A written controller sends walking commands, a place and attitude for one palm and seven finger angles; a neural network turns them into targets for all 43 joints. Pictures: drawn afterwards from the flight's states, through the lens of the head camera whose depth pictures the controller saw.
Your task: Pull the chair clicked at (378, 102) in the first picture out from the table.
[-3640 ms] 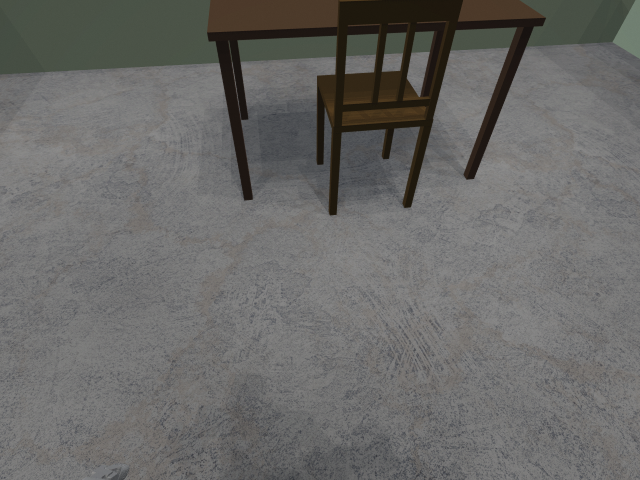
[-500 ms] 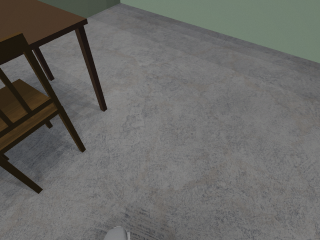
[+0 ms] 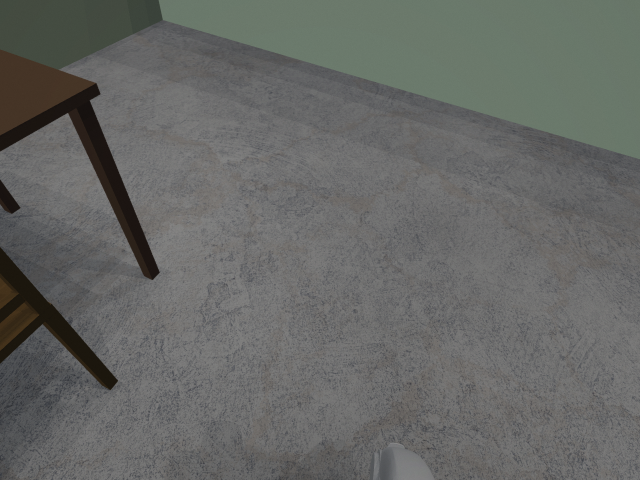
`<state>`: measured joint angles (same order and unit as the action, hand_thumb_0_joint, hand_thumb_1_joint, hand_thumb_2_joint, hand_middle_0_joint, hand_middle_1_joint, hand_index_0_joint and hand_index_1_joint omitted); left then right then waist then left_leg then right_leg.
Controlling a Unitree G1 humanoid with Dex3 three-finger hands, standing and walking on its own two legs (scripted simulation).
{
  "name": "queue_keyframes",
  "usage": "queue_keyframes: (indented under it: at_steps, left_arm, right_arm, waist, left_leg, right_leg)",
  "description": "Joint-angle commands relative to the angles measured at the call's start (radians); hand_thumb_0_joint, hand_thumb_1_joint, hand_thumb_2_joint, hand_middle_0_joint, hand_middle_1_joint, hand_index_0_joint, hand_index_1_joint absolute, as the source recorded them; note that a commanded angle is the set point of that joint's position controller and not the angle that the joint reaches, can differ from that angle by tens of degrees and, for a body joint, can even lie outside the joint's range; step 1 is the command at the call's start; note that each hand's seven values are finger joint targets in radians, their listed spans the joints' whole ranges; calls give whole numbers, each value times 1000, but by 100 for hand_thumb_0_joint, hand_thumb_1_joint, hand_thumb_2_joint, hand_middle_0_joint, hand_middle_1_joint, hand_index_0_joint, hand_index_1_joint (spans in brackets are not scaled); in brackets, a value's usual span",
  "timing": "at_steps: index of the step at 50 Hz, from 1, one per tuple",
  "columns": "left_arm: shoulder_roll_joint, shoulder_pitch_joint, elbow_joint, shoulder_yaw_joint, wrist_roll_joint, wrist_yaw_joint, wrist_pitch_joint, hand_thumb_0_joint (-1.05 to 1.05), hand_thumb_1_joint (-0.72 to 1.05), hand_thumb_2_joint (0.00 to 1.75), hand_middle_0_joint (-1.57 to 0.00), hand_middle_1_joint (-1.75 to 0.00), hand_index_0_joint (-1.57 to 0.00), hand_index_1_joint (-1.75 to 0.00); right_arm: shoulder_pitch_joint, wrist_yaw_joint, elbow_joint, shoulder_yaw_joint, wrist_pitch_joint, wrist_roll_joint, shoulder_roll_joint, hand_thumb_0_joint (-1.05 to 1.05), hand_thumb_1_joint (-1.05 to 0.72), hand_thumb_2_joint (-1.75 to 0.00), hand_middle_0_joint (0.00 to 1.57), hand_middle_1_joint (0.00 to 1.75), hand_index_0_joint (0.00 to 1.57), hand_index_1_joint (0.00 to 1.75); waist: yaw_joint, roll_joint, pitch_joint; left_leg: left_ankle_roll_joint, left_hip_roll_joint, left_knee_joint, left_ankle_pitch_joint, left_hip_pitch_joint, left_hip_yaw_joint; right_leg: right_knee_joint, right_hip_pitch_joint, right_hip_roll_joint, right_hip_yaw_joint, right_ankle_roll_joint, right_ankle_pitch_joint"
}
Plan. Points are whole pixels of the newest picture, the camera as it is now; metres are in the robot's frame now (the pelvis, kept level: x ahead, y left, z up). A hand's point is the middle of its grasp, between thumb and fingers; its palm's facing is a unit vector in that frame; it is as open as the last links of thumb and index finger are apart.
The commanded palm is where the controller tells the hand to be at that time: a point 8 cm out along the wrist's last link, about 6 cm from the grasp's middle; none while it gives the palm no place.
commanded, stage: walk to a spot facing it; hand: left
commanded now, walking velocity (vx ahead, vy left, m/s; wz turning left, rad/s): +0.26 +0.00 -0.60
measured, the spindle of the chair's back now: out of the picture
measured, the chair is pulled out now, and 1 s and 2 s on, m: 0.00 0.00 0.00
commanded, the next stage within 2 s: turn to face it in 0.12 s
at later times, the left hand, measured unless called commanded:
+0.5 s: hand (268, 362) +0.32 +0.10 -0.16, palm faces -0.12 -0.97 -0.19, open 7.3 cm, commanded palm none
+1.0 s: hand (208, 386) +0.28 +0.19 -0.17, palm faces +0.22 -0.93 -0.28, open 7.4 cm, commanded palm none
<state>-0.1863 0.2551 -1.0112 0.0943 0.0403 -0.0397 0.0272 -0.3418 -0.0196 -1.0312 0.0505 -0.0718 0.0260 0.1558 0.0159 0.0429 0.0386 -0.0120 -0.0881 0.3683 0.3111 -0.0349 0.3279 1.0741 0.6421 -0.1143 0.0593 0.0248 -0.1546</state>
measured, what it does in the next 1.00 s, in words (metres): walks ahead: right foot, then left foot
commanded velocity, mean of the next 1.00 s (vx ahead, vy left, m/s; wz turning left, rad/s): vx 0.04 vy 0.00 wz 0.37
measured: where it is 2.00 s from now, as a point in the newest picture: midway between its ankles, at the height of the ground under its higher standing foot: outside the picture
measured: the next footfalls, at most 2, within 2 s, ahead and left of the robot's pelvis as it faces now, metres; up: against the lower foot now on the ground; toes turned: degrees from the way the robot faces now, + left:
right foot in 0.22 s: +0.25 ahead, -0.14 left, +0.00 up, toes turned -15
left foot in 0.66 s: +0.28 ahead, +0.08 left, +0.00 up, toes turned +11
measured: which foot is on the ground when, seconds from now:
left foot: down 0.00-0.22, up 0.24-0.64, down 0.66-1.00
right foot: up 0.00-0.20, down 0.22-0.66, up 0.68-1.00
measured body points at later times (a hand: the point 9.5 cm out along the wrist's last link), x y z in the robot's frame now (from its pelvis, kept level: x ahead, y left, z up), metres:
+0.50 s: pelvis +0.18 -0.05 -0.01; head +0.19 -0.06 +0.44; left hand +0.33 +0.15 -0.15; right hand +0.18 -0.28 -0.17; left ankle +0.23 +0.09 -0.69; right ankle +0.21 -0.12 -0.74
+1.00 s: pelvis +0.23 -0.04 -0.01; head +0.27 -0.03 +0.44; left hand +0.26 +0.24 -0.15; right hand +0.33 -0.28 -0.15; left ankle +0.24 +0.07 -0.74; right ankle +0.25 -0.20 -0.70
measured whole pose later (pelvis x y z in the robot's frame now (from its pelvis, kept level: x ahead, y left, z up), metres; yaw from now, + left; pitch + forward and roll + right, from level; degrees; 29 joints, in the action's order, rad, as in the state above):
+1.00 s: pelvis +0.23 -0.04 -0.01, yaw +11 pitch +1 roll -1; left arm -0.25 0.17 -0.93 0.09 0.01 0.02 0.05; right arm -0.21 0.01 -0.94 0.07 0.03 0.03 0.21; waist -0.02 -0.02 0.07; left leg -0.03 -0.01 0.50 0.21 -0.31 0.00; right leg 0.88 0.42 -0.07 0.01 0.09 -0.44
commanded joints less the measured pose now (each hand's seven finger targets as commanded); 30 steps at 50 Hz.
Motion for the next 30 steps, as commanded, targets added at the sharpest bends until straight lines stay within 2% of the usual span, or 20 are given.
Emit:
queue_keyframes:
  at_steps: [1,3,5,7,8,9,10,11,12,13,14,15,17,18,20,22,26,27,28,30]
  left_arm:
    - [-1,-168,121,-11,-9,-11,-21,0,90,90,-20,-30,-20,-30]
    - [-1,-210,135,-13,-11,-10,-26,0,90,90,-20,-30,-20,-30]
    - [-12,-201,140,-11,-11,-9,-30,0,90,90,-20,-30,-20,-30]
    - [-43,-98,118,-4,-9,-5,-40,0,90,90,-20,-30,-20,-30]
    - [-67,-1,91,1,-6,0,-45,0,90,90,-20,-30,-20,-30]
    - [-119,130,56,17,-4,4,-58,0,90,90,-20,-30,-20,-30]
    - [-238,220,42,40,-4,15,-72,0,90,90,-20,-30,-20,-30]
    - [-309,247,30,44,-34,25,-71,0,90,90,-20,-30,-20,-30]
    - [-287,202,52,36,-40,40,-72,0,90,90,-20,-30,-20,-30]
    - [-244,96,73,23,-37,47,-68,0,90,90,-20,-30,-20,-30]
    - [-189,10,91,3,-34,55,-72,0,90,90,-20,-30,-20,-30]
    - [-146,-37,91,-14,-31,60,-77,0,90,90,-20,-30,-20,-30]
    - [-116,-100,89,-34,-23,64,-81,0,90,90,-20,-30,-20,-30]
    - [-108,-124,84,-37,-19,65,-82,0,90,90,-20,-30,-20,-30]
    - [-90,-118,77,-47,-25,61,-75,0,90,90,-20,-30,-20,-30]
    - [-97,-115,76,-43,-26,61,-64,0,90,90,-20,-30,-20,-30]
    - [-116,-69,73,-21,-19,70,-50,0,90,90,-20,-30,-20,-30]
    - [-128,-61,73,-16,-19,71,-46,0,90,90,-20,-30,-20,-30]
    - [-134,-62,73,-11,-16,75,-42,0,90,90,-20,-30,-20,-30]
    - [-146,-53,82,-3,-20,75,-35,0,90,90,-20,-30,-20,-30]
  right_arm:
    - [-102,-6,13,21,-13,0,130,0,-90,-90,20,30,20,30]
    - [-125,-4,3,25,-4,4,133,0,-90,-90,20,30,20,30]
    - [-115,-6,6,29,0,4,144,0,-90,-90,20,30,20,30]
    - [-89,-5,20,41,4,1,185,0,-90,-90,20,30,20,30]
    - [-72,-2,34,44,9,-3,204,0,-90,-90,20,30,20,30]
    - [-47,4,52,41,11,-12,208,0,-90,-90,20,30,20,30]
    - [-75,15,79,29,13,-31,140,0,-90,-90,20,30,20,30]
    - [-54,2,109,20,10,-34,89,0,-90,-90,20,30,20,30]
    - [-36,-4,106,20,11,-27,111,0,-90,-90,20,30,20,30]
    - [-37,-6,91,21,22,-25,107,0,-90,-90,20,30,20,30]
    - [-51,-6,57,13,37,-13,103,0,-90,-90,20,30,20,30]
    - [-63,-6,30,5,54,-5,82,0,-90,-90,20,30,20,30]
    - [-147,-4,-10,-7,84,-4,48,0,-90,-90,20,30,20,30]
    - [-177,-2,-24,-10,89,-5,35,0,-90,-90,20,30,20,30]
    - [-149,2,-23,-16,97,-7,27,0,-90,-90,20,30,20,30]
    - [-91,7,3,-11,99,-8,39,0,-90,-90,20,30,20,30]
    - [49,20,60,-3,94,-8,46,0,-90,-90,20,30,20,30]
    - [70,23,71,-2,94,-9,51,0,-90,-90,20,30,20,30]
    - [76,25,79,1,93,-9,52,0,-90,-90,20,30,20,30]
    - [66,28,90,4,93,-5,62,0,-90,-90,20,30,20,30]
  waist:
    - [-56,-183,105]
    - [-72,-188,111]
    - [-52,-194,104]
    - [1,-204,7]
    - [48,-189,-50]
    - [120,-155,-131]
    - [146,49,-249]
    - [118,140,-319]
    - [107,74,-305]
    - [53,72,-236]
    - [12,24,-163]
    - [-21,-21,-105]
    - [-83,10,-87]
    - [-103,27,-95]
    - [-87,54,-73]
    - [-67,79,-41]
    - [-12,73,-7]
    - [-6,81,-10]
    - [-5,59,-11]
    - [-11,43,-19]
  left_leg:
    - [-81,-261,-147,-444,54,-63]
    - [-77,-267,-116,-522,79,-39]
    - [-70,-279,-51,-685,94,-7]
    - [-54,-278,131,-939,141,24]
    - [-33,-264,283,-987,96,42]
    - [3,-233,503,-882,-33,45]
    - [50,-129,830,-180,-366,0]
    - [81,-8,1122,332,-586,-127]
    - [61,-37,1111,225,-565,-292]
    - [59,-58,1110,165,-549,-310]
    - [59,-91,1059,101,-510,-318]
    - [56,-97,994,64,-451,-318]
    - [59,-83,867,38,-370,-314]
    - [60,-74,795,30,-343,-312]
    - [60,-56,705,-3,-327,-292]
    - [66,-48,643,4,-367,-271]
    - [66,-37,493,68,-402,-240]
    - [64,-30,469,78,-398,-232]
    - [59,-39,422,79,-380,-239]
    - [53,-19,302,10,-313,-206]
  right_leg:
    - [-230,82,-2,61,-6,15]
    - [-304,38,29,92,-24,-1]
    - [-352,-24,60,107,-56,-27]
    - [-406,-173,123,143,-93,-79]
    - [-440,-324,159,174,-107,-65]
    - [-522,-571,154,160,-119,27]
    - [-542,-888,-104,-189,-213,205]
    - [-607,-969,-330,-536,-322,613]
    - [-658,-848,-313,-446,-303,660]
    - [-698,-725,-300,-414,-287,509]
    - [-723,-572,-258,-311,-255,431]
    - [-748,-431,-215,-217,-219,416]
    - [-775,-301,-167,-79,-184,351]
    - [-778,-292,-150,-35,-172,323]
    - [-810,-264,-134,-8,-161,206]
    - [-832,-303,-156,-2,-167,108]
    - [-781,-399,-216,-2,-182,157]
    - [-765,-420,-227,7,-179,167]
    - [-731,-430,-245,12,-175,171]
    - [-658,-430,-232,54,-137,159]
